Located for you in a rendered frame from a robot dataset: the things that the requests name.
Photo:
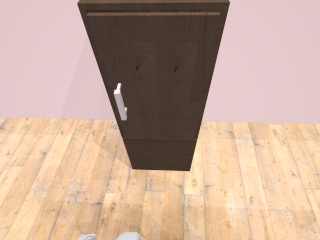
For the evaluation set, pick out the cupboard door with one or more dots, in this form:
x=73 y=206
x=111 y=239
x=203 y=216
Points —
x=161 y=60

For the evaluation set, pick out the handle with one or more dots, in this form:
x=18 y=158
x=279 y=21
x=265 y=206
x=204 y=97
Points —
x=120 y=104

